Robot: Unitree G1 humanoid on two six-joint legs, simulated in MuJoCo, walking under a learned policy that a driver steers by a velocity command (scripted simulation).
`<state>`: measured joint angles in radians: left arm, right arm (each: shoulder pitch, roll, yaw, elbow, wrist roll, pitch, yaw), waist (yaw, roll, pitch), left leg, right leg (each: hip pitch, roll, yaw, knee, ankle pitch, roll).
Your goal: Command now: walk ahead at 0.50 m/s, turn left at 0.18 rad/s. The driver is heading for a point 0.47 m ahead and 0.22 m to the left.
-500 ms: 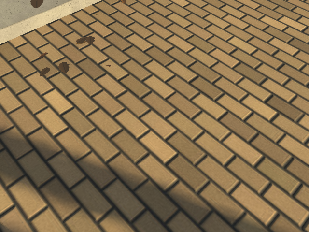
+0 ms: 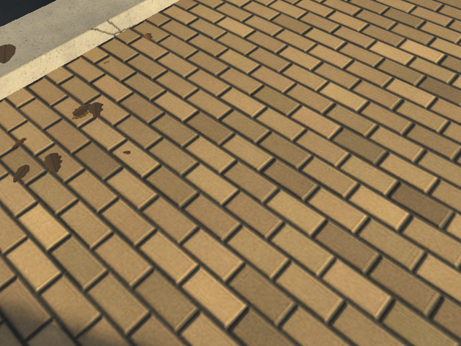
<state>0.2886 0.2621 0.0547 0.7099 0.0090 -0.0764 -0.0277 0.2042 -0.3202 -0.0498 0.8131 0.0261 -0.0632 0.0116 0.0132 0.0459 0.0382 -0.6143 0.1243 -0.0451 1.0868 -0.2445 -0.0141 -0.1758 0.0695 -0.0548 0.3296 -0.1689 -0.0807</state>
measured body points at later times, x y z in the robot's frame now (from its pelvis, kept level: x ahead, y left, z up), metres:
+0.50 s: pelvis +0.28 +0.08 -0.01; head +0.32 +0.10 +0.44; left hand +0.35 +0.38 -0.11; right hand +0.46 -0.16 -0.11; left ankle +0.30 +0.16 -0.75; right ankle +0.31 -0.09 -0.66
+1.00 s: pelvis +0.47 +0.09 -0.01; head +0.50 +0.10 +0.43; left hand +0.53 +0.37 -0.12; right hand +0.67 -0.12 -0.14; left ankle +0.41 +0.23 -0.73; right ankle +0.59 +0.03 -0.75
